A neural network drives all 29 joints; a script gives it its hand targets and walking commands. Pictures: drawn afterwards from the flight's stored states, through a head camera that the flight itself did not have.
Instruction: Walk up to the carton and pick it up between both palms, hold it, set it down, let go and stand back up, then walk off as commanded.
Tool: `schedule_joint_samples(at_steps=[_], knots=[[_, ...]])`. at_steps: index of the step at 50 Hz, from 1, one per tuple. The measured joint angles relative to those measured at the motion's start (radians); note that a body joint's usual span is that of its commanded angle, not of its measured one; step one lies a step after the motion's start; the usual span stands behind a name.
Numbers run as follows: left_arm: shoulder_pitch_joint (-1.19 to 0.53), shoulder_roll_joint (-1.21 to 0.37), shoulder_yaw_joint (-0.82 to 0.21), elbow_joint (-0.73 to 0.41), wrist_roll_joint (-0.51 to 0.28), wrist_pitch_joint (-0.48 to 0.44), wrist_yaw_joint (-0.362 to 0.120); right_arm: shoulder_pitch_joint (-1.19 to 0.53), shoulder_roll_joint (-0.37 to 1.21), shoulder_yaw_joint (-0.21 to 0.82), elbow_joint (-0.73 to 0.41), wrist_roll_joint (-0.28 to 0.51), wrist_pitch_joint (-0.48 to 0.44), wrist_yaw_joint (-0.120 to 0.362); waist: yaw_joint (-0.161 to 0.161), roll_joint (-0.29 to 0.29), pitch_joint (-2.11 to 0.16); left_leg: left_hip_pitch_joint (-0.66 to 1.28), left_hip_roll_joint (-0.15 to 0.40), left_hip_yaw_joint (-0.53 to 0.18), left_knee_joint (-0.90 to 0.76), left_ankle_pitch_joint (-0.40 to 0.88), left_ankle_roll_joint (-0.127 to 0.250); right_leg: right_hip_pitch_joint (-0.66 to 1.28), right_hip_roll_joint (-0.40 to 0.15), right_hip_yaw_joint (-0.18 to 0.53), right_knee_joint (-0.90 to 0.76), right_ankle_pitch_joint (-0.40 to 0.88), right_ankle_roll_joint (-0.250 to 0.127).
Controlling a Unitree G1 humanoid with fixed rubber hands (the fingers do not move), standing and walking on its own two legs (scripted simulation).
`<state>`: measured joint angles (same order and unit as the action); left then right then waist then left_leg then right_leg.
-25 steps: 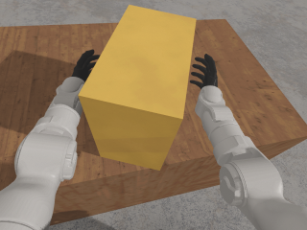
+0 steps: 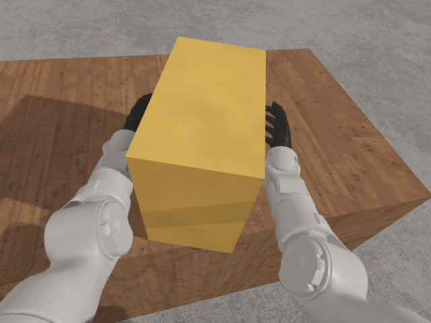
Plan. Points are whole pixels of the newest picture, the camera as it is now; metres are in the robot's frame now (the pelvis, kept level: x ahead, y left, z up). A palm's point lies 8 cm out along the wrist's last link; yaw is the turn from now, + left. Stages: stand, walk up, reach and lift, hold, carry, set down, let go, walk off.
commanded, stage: reach and lift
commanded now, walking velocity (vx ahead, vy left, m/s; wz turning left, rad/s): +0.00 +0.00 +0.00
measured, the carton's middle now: (205, 147) +0.45 -0.02 +0.06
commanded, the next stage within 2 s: none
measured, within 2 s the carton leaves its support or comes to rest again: leaves its support in 1.58 s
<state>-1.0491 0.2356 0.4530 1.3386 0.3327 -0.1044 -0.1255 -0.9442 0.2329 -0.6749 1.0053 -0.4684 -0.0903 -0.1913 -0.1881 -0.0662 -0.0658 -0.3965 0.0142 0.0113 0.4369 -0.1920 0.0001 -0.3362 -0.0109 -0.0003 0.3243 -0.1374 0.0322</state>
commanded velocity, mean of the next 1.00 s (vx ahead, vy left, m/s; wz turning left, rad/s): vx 0.00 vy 0.00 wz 0.00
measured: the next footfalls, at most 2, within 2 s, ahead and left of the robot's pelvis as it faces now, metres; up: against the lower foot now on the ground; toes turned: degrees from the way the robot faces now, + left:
none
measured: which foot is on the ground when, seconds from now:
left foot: down 0.00-1.00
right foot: down 0.00-1.00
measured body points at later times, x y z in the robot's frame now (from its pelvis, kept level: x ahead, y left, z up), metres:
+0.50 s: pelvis +0.00 +0.00 +0.00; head +0.04 +0.04 +0.45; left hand +0.48 +0.12 +0.09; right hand +0.41 -0.15 +0.11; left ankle +0.01 +0.10 -0.74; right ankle +0.01 -0.15 -0.74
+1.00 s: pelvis +0.00 +0.00 +0.00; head +0.04 +0.04 +0.45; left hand +0.48 +0.12 +0.09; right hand +0.41 -0.15 +0.11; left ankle +0.01 +0.10 -0.74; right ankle +0.01 -0.15 -0.74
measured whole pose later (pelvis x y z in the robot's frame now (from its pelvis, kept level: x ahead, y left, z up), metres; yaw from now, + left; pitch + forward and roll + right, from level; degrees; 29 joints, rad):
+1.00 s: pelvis +0.00 +0.00 +0.00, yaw +0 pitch +7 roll -2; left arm -1.03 0.23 0.48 1.35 0.35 -0.11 -0.13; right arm -0.92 0.25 -0.71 1.00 -0.46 -0.09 -0.18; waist -0.19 -0.07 -0.06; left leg -0.37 0.01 0.01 0.44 -0.20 0.01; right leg -0.31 -0.01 0.00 0.32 -0.14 0.03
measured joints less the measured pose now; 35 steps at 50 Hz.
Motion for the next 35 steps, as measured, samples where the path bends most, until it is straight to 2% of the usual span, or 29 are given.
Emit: schedule_joint_samples(at_steps=[9,35], knots=[[0.021,-0.008,0.02,0.008,0.016,-0.005,0.0,0.02,0.014,-0.032,-0.005,-0.029,-0.002,0.015,0.0,0.0,0.003,0.027,-0.002,0.0,0.0,-0.002,0.001,0.027,-0.002,0.0,-0.001,-0.002,0.002],[0.021,-0.009,0.029,0.008,0.016,-0.004,0.0,0.02,0.018,-0.038,-0.007,-0.009,-0.002,0.016,0.0,0.0,0.004,0.027,-0.002,0.001,0.0,-0.003,0.006,0.028,-0.002,0.0,-0.001,-0.003,0.002]])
